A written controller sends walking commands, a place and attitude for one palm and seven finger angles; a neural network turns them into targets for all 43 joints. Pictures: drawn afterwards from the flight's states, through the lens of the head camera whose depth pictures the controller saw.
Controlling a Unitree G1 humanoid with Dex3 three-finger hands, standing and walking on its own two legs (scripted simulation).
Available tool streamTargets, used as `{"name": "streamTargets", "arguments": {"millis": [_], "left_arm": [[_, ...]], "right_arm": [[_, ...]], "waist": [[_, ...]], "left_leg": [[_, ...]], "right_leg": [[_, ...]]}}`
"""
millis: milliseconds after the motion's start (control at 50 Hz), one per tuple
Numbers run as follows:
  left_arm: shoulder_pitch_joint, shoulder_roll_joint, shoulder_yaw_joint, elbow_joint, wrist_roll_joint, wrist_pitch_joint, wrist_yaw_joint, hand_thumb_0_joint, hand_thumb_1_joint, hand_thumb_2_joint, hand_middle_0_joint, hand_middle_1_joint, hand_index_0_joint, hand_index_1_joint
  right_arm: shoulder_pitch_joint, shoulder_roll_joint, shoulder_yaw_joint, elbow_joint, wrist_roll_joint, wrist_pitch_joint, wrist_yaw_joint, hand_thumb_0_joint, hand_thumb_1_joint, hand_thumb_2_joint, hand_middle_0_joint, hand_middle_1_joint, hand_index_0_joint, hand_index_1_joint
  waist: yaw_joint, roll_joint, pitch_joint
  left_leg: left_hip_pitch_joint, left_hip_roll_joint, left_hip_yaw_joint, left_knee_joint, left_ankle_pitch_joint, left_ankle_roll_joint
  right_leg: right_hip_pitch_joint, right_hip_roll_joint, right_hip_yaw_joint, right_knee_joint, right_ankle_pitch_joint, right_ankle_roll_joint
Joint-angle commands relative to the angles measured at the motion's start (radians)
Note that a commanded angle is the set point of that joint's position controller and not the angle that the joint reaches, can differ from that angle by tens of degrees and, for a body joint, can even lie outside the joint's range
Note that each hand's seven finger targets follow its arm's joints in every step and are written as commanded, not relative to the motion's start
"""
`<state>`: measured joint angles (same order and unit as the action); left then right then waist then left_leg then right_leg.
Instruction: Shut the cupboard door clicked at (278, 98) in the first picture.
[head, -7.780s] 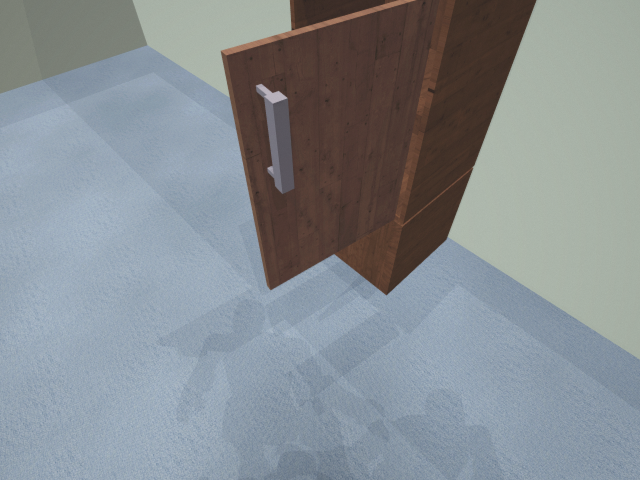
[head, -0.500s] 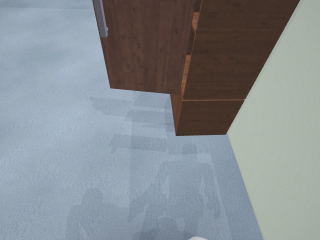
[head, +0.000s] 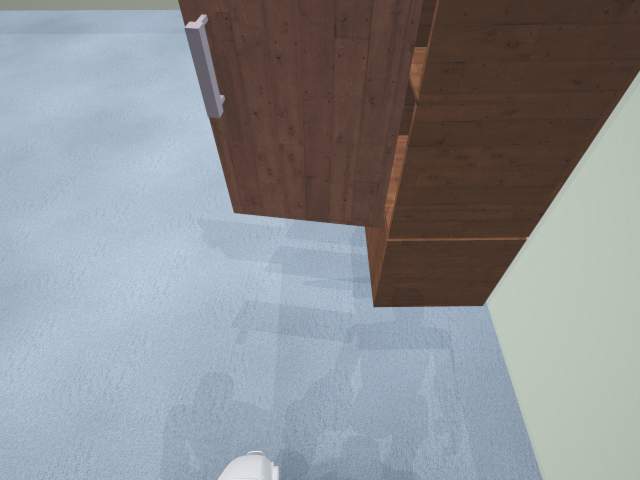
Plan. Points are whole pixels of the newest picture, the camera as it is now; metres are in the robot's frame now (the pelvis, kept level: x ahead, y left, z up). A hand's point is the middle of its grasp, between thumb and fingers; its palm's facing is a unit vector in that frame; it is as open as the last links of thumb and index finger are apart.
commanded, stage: take the last steps up to it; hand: left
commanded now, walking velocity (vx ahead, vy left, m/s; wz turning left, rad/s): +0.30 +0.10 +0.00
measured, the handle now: (209, 68) +0.79 +0.26 +0.10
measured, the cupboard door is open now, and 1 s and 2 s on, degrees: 81 81 81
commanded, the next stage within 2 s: come to a stop and stand still in 0.58 s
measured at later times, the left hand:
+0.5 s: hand (183, 375) +0.29 +0.25 -0.16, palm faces -0.03 -0.98 -0.21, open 7.4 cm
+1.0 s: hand (181, 349) +0.34 +0.27 -0.19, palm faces +0.01 -0.98 -0.21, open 7.3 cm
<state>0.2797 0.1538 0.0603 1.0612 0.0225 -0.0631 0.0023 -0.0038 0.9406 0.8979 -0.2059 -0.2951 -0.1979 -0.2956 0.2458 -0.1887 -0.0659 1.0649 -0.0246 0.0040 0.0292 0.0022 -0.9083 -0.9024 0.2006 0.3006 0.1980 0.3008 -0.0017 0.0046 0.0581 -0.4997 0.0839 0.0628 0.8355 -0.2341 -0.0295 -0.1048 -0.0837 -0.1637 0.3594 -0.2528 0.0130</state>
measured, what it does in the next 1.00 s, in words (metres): walks ahead: left foot, then right foot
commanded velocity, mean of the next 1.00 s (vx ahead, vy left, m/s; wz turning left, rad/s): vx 0.06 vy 0.00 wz -0.02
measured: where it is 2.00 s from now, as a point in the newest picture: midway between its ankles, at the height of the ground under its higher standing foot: (314, 454)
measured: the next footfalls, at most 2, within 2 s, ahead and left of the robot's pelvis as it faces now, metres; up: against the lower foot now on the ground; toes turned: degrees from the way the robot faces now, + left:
left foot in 0.14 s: +0.19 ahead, +0.16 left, +0.00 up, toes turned +7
right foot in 0.56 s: +0.30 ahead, -0.05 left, +0.00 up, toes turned -10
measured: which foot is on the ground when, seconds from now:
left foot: up 0.00-0.12, down 0.14-0.56, up 0.58-0.82, down 0.84-1.00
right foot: down 0.00-0.14, up 0.16-0.54, down 0.56-0.90, up 0.92-1.00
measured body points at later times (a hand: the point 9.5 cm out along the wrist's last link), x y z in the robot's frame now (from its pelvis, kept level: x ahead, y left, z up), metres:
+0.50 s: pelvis +0.18 +0.07 -0.01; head +0.21 +0.05 +0.44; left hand +0.29 +0.30 -0.15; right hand +0.16 -0.16 -0.17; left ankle +0.15 +0.16 -0.75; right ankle +0.25 -0.04 -0.72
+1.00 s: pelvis +0.31 +0.09 -0.02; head +0.35 +0.10 +0.43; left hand +0.35 +0.33 -0.18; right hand +0.37 -0.15 -0.16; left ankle +0.36 +0.20 -0.75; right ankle +0.25 -0.03 -0.71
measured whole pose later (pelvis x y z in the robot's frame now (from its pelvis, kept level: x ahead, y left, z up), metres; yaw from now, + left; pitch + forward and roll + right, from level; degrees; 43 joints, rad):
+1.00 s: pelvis +0.31 +0.09 -0.02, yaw -3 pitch +0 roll -1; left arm 0.21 0.19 0.05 1.05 0.00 0.05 0.03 0.00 0.92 0.90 -0.20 -0.29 -0.20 -0.30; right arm 0.14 -0.16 -0.03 1.02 -0.02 0.01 -0.04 0.00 -0.92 -0.90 0.20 0.30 0.20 0.30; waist 0.01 -0.02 0.09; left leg -0.34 0.05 0.08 0.56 -0.22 0.02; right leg -0.30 -0.02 -0.05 0.85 -0.56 0.01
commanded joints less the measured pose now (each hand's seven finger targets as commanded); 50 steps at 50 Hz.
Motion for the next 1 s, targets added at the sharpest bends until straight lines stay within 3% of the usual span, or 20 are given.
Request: {"name": "streamTargets", "arguments": {"millis": [0,40,80,100,120,140,160,200,320,440,500,520,540,560,620,700,780,820,900,980], "left_arm": [[0.089,0.164,0.026,0.001,0.009,-0.018,0.004,0.0,0.9,0.9,-0.2,-0.3,-0.2,-0.3],[0.075,0.179,0.03,0.003,0.007,-0.008,0.005,0.0,0.9,0.9,-0.2,-0.3,-0.2,-0.3],[0.048,0.171,0.032,-0.004,0.003,0.004,0.003,0.0,0.9,0.9,-0.2,-0.3,-0.2,-0.3],[0.062,0.132,0.024,-0.014,0.002,0.009,-0.002,0.0,0.9,0.9,-0.2,-0.3,-0.2,-0.3],[0.066,0.074,0.013,-0.049,-0.008,0.011,-0.008,0.0,0.9,0.9,-0.2,-0.3,-0.2,-0.3],[-0.001,0.072,0.006,-0.086,-0.003,0.007,-0.004,0.0,0.9,0.9,-0.2,-0.3,-0.2,-0.3],[-0.036,0.062,0.004,-0.089,-0.003,0.009,-0.001,0.0,0.9,0.9,-0.2,-0.3,-0.2,-0.3],[-0.037,0.079,0.009,-0.063,0.003,0.017,-0.014,0.0,0.9,0.9,-0.2,-0.3,-0.2,-0.3],[-0.029,0.03,0.001,-0.065,0.007,0.041,-0.022,0.0,0.9,0.9,-0.2,-0.3,-0.2,-0.3],[-0.113,0.051,0.001,-0.108,0.006,0.04,-0.021,0.0,0.9,0.9,-0.2,-0.3,-0.2,-0.3],[-0.038,0.091,0.011,-0.086,0.008,0.03,-0.014,0.0,0.9,0.9,-0.2,-0.3,-0.2,-0.3],[0.063,0.15,0.023,-0.058,0.009,0.018,-0.009,0.0,0.9,0.9,-0.2,-0.3,-0.2,-0.3],[0.163,0.236,0.042,-0.026,0.005,0.012,-0.003,0.0,0.9,0.9,-0.2,-0.3,-0.2,-0.3],[0.204,0.252,0.046,-0.024,-0.006,0.009,0.006,0.0,0.9,0.9,-0.2,-0.3,-0.2,-0.3],[0.035,0.158,0.026,-0.065,-0.008,0.006,0.021,0.0,0.9,0.9,-0.2,-0.3,-0.2,-0.3],[-0.033,0.111,0.008,-0.062,0.001,-0.003,0.016,0.0,0.9,0.9,-0.2,-0.3,-0.2,-0.3],[-0.049,0.141,0.002,-0.045,-0.014,0.025,0.032,0.0,0.9,0.9,-0.2,-0.3,-0.2,-0.3],[0.01,0.107,-0.005,-0.053,-0.019,0.049,0.041,0.0,0.9,0.9,-0.2,-0.3,-0.2,-0.3],[0.014,0.104,-0.005,-0.066,-0.02,0.097,0.039,0.0,0.9,0.9,-0.2,-0.3,-0.2,-0.3],[-0.018,0.105,0.013,-0.084,-0.018,0.104,0.032,0.0,0.9,0.9,-0.2,-0.3,-0.2,-0.3]], "right_arm": [[-0.073,0.002,0.012,-0.092,0.003,-0.03,0.016,0.0,-0.9,-0.9,0.2,0.3,0.2,0.3],[-0.065,-0.019,0.01,-0.097,0.003,-0.037,0.015,0.0,-0.9,-0.9,0.2,0.3,0.2,0.3],[0.067,-0.071,-0.001,-0.056,-0.002,-0.047,0.004,0.0,-0.9,-0.9,0.2,0.3,0.2,0.3],[0.184,-0.15,-0.021,-0.027,-0.01,-0.052,-0.009,0.0,-0.9,-0.9,0.2,0.3,0.2,0.3],[0.309,-0.258,-0.049,-0.007,-0.021,-0.054,-0.028,0.0,-0.9,-0.9,0.2,0.3,0.2,0.3],[0.322,-0.268,-0.045,-0.004,-0.016,-0.044,-0.039,0.0,-0.9,-0.9,0.2,0.3,0.2,0.3],[0.24,-0.237,-0.037,-0.028,-0.012,-0.046,-0.044,0.0,-0.9,-0.9,0.2,0.3,0.2,0.3],[0.1,-0.143,-0.009,-0.071,-0.008,-0.057,-0.049,0.0,-0.9,-0.9,0.2,0.3,0.2,0.3],[0.095,-0.096,0.003,-0.053,-0.008,-0.077,-0.049,0.0,-0.9,-0.9,0.2,0.3,0.2,0.3],[0.11,-0.113,0.004,-0.027,-0.011,-0.062,-0.042,0.0,-0.9,-0.9,0.2,0.3,0.2,0.3],[0.106,-0.083,0.017,-0.012,-0.003,-0.055,-0.041,0.0,-0.9,-0.9,0.2,0.3,0.2,0.3],[0.103,-0.065,0.023,-0.016,0.005,-0.06,-0.038,0.0,-0.9,-0.9,0.2,0.3,0.2,0.3],[0.125,-0.045,0.024,-0.035,0.009,-0.061,-0.031,0.0,-0.9,-0.9,0.2,0.3,0.2,0.3],[0.075,-0.074,0.019,-0.047,0.008,-0.054,-0.035,0.0,-0.9,-0.9,0.2,0.3,0.2,0.3],[0.027,-0.039,0.014,-0.037,0.009,-0.04,-0.035,0.0,-0.9,-0.9,0.2,0.3,0.2,0.3],[0.085,0.042,0.032,-0.004,0.013,-0.023,-0.031,0.0,-0.9,-0.9,0.2,0.3,0.2,0.3],[0.118,0.001,0.036,0.01,0.012,-0.016,-0.041,0.0,-0.9,-0.9,0.2,0.3,0.2,0.3],[0.107,-0.097,0.016,-0.007,0.009,-0.022,-0.051,0.0,-0.9,-0.9,0.2,0.3,0.2,0.3],[0.063,-0.164,-0.001,-0.036,0.001,0.003,-0.083,0.0,-0.9,-0.9,0.2,0.3,0.2,0.3],[0.016,-0.199,-0.023,-0.081,-0.005,0.017,-0.091,0.0,-0.9,-0.9,0.2,0.3,0.2,0.3]], "waist": [[0.042,-0.175,0.01],[0.024,-0.179,0.019],[-0.052,-0.088,-0.019],[-0.096,0.107,-0.092],[-0.135,0.337,-0.164],[-0.139,0.25,-0.149],[-0.108,0.231,-0.141],[-0.045,0.162,-0.043],[0.002,0.063,-0.025],[0.001,0.038,-0.002],[0.046,-0.007,0.0],[0.088,-0.102,-0.048],[0.103,-0.277,-0.085],[0.13,-0.261,-0.103],[0.047,-0.096,-0.05],[-0.007,-0.139,-0.045],[-0.026,-0.113,-0.101],[-0.002,0.08,-0.138],[-0.017,0.281,-0.071],[-0.026,0.147,-0.171]], "left_leg": [[0.021,-0.02,0.046,-0.185,0.014,0.0],[0.113,-0.035,0.057,-0.252,0.017,0.014],[0.377,-0.07,0.093,-0.355,0.031,0.025],[0.558,0.039,-0.043,-0.391,-0.019,0.066],[0.679,0.271,-0.392,-0.515,-0.063,0.165],[0.635,0.34,-0.466,-0.573,-0.094,0.232],[0.552,0.338,-0.444,-0.594,-0.177,0.242],[0.355,0.283,-0.318,-0.644,-0.181,0.203],[0.332,0.204,-0.098,-0.681,0.078,0.2],[0.326,0.202,-0.076,-0.633,0.068,0.204],[0.233,0.112,-0.02,-0.466,0.053,0.134],[0.118,0.032,0.055,-0.284,0.021,0.085],[-0.078,-0.083,0.13,-0.055,-0.19,0.029],[-0.11,-0.071,0.042,0.168,-0.403,0.022],[-0.1,0.014,-0.068,0.232,-0.22,0.01],[0.114,-0.024,0.016,-0.072,-0.11,-0.023],[0.303,-0.051,0.012,-0.383,0.192,-0.023],[0.394,0.129,-0.136,-0.368,0.7,0.065],[0.333,0.272,-0.262,-0.455,0.897,0.218],[0.427,0.274,-0.234,-0.401,0.818,0.252]], "right_leg": [[0.016,-0.235,0.118,-0.131,0.21,-0.113],[-0.02,-0.237,0.109,-0.096,0.17,-0.1],[-0.146,-0.181,0.053,0.065,0.14,-0.069],[-0.272,-0.1,0.005,0.311,0.047,-0.039],[-0.466,0.036,-0.048,0.622,-0.327,-0.001],[-0.546,0.033,0.069,0.82,-0.359,-0.031],[-0.587,-0.007,0.114,0.933,-0.294,-0.042],[-0.55,-0.064,0.149,0.926,-0.147,-0.036],[-0.426,-0.052,0.106,0.579,-0.031,-0.014],[-0.274,-0.006,0.07,0.319,-0.004,-0.017],[-0.041,0.024,0.07,0.135,0.057,-0.037],[0.14,-0.079,0.214,0.081,0.082,-0.08],[0.297,-0.293,0.5,-0.023,0.113,-0.194],[0.26,-0.391,0.623,-0.101,0.159,-0.284],[0.076,-0.295,0.373,-0.104,0.285,-0.235],[-0.076,-0.172,0.151,-0.072,0.541,-0.168],[-0.072,-0.115,0.115,0.09,0.527,-0.093],[-0.149,-0.038,0.084,0.172,0.211,-0.016],[-0.228,0.051,0.104,0.485,-0.351,0.004],[-0.327,0.072,0.174,0.672,-0.351,0.005]]}}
